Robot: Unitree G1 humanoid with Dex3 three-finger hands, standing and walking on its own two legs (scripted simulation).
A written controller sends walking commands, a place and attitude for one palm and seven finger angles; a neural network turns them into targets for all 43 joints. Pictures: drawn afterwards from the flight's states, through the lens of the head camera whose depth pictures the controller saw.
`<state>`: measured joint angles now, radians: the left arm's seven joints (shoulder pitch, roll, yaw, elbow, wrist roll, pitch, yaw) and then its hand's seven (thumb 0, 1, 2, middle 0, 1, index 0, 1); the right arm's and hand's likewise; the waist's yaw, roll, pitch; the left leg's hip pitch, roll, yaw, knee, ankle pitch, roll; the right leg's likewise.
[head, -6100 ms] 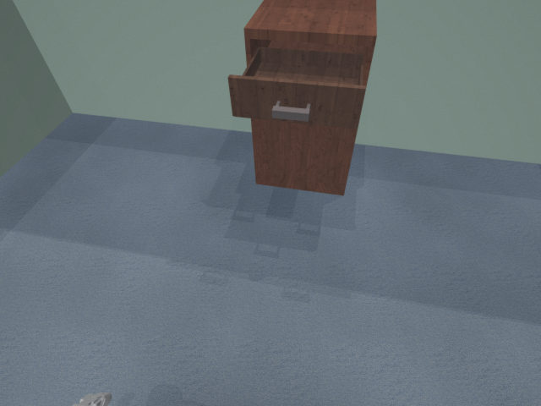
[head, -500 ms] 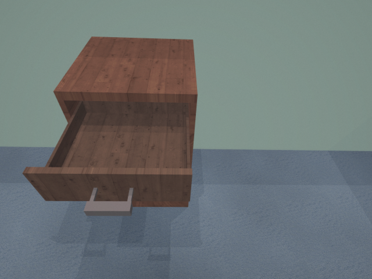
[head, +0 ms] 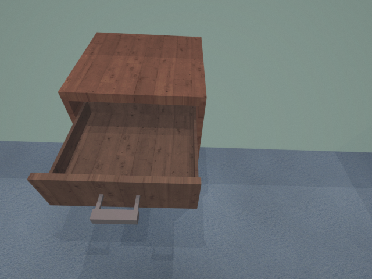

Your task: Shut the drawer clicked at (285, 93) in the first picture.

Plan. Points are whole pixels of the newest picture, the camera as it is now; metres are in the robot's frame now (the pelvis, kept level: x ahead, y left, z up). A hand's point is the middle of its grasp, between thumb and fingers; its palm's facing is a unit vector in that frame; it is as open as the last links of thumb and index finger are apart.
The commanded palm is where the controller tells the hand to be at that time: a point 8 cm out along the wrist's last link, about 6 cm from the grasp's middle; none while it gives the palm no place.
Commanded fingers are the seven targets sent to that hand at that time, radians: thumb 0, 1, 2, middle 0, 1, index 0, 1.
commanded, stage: come to a stop and stand still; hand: left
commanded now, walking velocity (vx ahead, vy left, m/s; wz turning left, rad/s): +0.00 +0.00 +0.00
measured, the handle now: (117, 207) +0.30 +0.20 -0.08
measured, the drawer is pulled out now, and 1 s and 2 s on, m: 0.30 0.30 0.30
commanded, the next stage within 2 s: look again from close up in 0.04 s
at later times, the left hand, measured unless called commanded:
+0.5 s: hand out of the picture -0.01 +0.17 -0.17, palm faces +0.02 -0.98 -0.18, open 7.4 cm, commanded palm none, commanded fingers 0.00 0.90 0.90 -0.20 -0.30 -0.20 -0.30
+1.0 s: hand (122, 251) +0.18 +0.14 -0.01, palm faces +0.12 -0.99 -0.04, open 6.7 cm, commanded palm +0.09 +0.20 -0.06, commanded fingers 0.00 0.90 0.90 -0.48 -0.60 -0.48 -0.60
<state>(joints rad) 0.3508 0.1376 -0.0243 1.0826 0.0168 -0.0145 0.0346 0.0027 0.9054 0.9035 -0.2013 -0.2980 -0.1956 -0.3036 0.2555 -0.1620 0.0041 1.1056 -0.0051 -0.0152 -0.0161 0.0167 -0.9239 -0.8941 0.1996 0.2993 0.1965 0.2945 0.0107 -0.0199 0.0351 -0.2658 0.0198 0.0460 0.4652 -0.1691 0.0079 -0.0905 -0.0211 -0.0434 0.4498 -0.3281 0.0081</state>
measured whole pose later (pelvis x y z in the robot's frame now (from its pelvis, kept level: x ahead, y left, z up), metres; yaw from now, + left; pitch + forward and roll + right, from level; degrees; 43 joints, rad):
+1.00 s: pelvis -0.02 -0.01 -0.04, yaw +1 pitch +7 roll +0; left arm 0.46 0.13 0.02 0.09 -0.17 -0.39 -0.04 0.03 0.95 0.90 -0.30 -0.41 -0.29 -0.42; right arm 0.22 -0.25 -0.06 0.73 0.00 -0.29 -0.03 0.02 -0.91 -0.89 0.20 0.30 0.20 0.29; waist -0.03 0.04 -0.12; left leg -0.65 0.03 0.02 0.79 -0.27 -0.01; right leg -0.49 -0.03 -0.06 0.85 -0.49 -0.01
